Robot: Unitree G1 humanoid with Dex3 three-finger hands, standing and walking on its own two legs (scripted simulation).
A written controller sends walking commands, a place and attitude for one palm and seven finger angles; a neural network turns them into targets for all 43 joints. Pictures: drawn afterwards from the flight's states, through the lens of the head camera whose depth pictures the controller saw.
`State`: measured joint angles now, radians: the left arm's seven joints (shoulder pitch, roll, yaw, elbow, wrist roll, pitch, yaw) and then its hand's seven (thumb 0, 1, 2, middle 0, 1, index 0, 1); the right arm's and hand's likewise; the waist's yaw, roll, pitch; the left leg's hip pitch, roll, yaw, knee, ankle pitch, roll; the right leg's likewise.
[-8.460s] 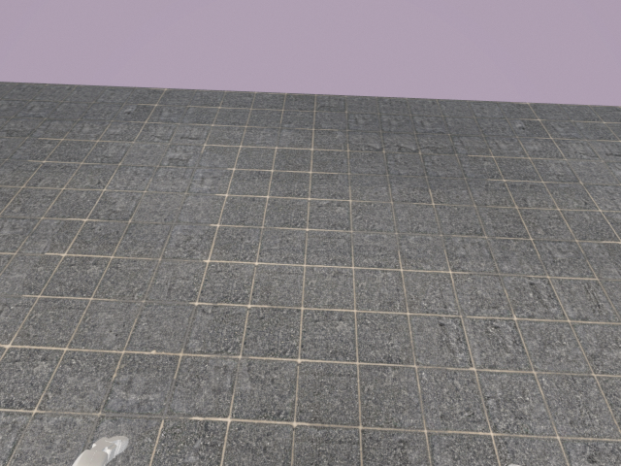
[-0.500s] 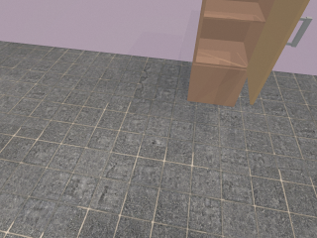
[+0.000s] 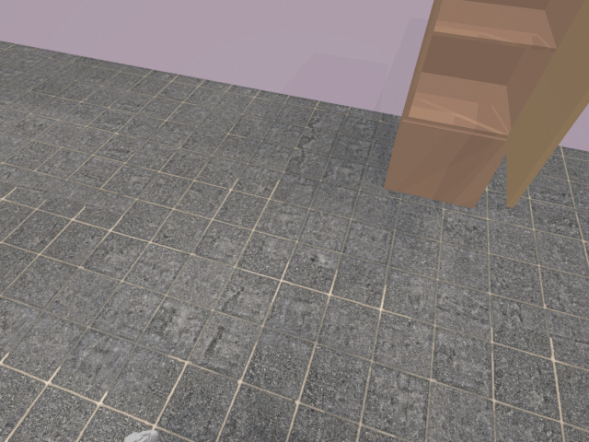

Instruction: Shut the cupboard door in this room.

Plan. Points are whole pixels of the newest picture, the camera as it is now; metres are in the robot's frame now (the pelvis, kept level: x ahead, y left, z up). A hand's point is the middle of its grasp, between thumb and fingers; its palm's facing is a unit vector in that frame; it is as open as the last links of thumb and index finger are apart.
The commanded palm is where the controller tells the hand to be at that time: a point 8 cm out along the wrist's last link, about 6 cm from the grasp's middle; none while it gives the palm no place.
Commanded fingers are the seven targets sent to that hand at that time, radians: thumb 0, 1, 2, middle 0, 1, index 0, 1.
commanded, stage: stand and wait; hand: left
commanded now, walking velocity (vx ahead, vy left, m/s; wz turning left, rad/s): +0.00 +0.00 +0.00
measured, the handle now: out of the picture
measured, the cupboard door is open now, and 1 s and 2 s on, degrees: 87 87 87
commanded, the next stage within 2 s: turn or walk to find it in 0.06 s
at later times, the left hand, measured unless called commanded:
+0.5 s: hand out of the picture -0.06 +0.17 -0.18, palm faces +0.21 -0.95 -0.23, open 7.4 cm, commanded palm none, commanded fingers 0.00 0.90 0.90 -0.20 -0.30 -0.20 -0.30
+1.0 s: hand out of the picture -0.05 +0.15 -0.18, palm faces +0.11 -0.98 -0.18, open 7.3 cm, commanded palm none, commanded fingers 0.00 0.90 0.90 -0.20 -0.30 -0.20 -0.30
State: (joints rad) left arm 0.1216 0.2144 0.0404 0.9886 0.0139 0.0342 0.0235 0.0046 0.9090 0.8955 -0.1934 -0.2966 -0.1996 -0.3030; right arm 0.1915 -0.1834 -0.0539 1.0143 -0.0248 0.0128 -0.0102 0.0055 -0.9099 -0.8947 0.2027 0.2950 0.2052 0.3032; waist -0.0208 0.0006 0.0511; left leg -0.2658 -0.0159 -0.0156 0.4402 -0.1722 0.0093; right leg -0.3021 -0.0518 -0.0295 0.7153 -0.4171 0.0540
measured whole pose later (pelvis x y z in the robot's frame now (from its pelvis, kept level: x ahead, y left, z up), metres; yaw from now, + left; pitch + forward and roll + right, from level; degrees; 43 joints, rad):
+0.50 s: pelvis -0.02 -0.02 -0.01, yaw +10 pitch +0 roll +0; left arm 0.28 0.19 0.03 1.05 0.02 0.01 0.03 0.01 0.90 0.89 -0.20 -0.30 -0.21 -0.30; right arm 0.17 -0.22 -0.05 1.05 0.00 0.04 0.00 0.01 -0.91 -0.90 0.20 0.29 0.20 0.30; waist 0.03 -0.01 0.09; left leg -0.21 0.03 0.04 0.53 -0.30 -0.04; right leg -0.25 -0.08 -0.20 0.56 -0.30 -0.01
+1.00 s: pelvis -0.04 -0.03 +0.00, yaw +4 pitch -2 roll +0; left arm 0.26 0.15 0.01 1.12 0.02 0.02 0.02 0.01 0.91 0.89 -0.20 -0.30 -0.20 -0.30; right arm 0.21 -0.18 -0.04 1.12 -0.01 0.01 -0.03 -0.01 -0.93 -0.89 0.20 0.29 0.20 0.30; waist 0.01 0.00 0.04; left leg -0.14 0.05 0.13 0.45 -0.27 -0.01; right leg -0.21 -0.03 -0.04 0.48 -0.24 0.00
